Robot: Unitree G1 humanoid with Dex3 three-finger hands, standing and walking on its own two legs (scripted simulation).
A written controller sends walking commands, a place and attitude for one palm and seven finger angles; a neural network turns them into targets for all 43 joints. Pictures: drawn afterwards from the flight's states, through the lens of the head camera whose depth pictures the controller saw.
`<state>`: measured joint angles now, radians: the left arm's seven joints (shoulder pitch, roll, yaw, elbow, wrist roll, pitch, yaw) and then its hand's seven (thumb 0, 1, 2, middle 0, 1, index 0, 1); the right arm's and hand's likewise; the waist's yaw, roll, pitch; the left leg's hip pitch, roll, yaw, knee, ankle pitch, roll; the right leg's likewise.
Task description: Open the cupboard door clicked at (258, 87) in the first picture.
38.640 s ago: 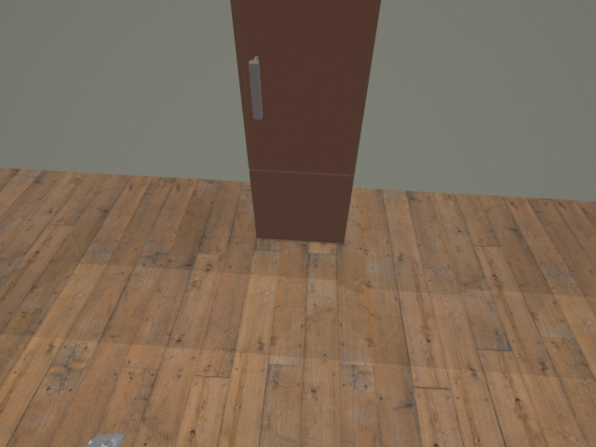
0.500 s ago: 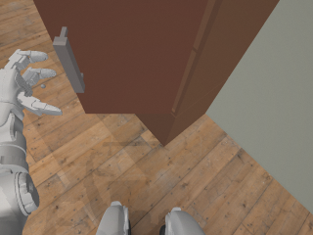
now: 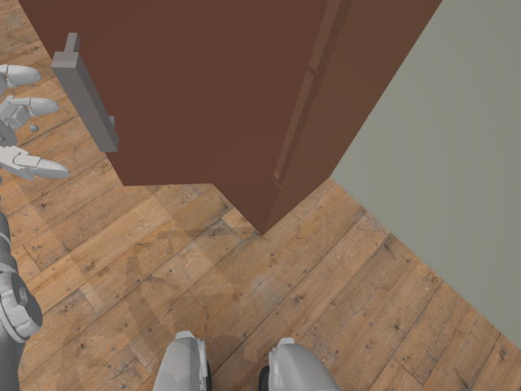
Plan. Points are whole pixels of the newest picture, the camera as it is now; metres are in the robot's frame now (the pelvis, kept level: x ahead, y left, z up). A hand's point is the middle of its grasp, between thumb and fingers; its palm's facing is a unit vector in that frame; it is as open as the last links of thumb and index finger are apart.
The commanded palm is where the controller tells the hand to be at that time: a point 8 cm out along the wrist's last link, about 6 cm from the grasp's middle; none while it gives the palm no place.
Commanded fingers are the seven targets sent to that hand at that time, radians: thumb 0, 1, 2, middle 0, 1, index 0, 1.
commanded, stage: move the hooked fingers beside the handle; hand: left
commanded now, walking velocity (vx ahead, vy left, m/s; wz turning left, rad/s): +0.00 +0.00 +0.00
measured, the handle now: (93, 98) +0.53 +0.23 +0.07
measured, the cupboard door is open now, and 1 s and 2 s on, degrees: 52 52 52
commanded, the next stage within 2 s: slide the fingers in behind the handle in 0.82 s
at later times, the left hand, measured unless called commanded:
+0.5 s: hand (34, 129) +0.47 +0.30 +0.07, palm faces +0.07 -1.00 +0.00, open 14.0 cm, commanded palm +0.45 +0.33 +0.07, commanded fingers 0.00 -0.50 0.30 -0.30 -1.20 -0.30 -1.20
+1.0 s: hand (41, 127) +0.47 +0.29 +0.06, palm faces +0.05 -1.00 +0.00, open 14.0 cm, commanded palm +0.46 +0.32 +0.07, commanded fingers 0.00 -0.50 0.30 -0.30 -1.20 -0.30 -1.20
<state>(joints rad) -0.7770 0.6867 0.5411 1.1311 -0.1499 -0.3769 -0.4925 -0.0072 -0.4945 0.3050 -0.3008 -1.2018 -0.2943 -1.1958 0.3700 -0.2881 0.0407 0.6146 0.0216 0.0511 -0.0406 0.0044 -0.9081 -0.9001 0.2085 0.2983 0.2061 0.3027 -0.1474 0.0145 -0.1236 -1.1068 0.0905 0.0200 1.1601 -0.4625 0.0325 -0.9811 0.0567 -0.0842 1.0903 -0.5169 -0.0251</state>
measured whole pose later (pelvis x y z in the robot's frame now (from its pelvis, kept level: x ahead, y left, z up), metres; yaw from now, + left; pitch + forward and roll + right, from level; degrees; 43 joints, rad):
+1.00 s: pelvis -0.01 +0.01 +0.00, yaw +0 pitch +23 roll -5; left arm -0.84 0.66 0.48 1.16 -0.13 -0.38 -0.43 -0.01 -0.50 0.30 -0.30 -1.20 -0.29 -1.20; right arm 0.35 -0.28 0.05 0.62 0.01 0.07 -0.04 0.00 -0.91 -0.90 0.21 0.30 0.21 0.30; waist -0.16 0.01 -0.12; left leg -1.12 0.07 0.01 1.17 -0.46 0.05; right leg -0.99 0.04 -0.09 1.09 -0.51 -0.01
